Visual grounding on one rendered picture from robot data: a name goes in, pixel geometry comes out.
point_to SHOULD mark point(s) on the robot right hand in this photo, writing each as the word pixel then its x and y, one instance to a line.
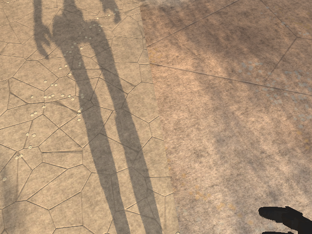
pixel 290 217

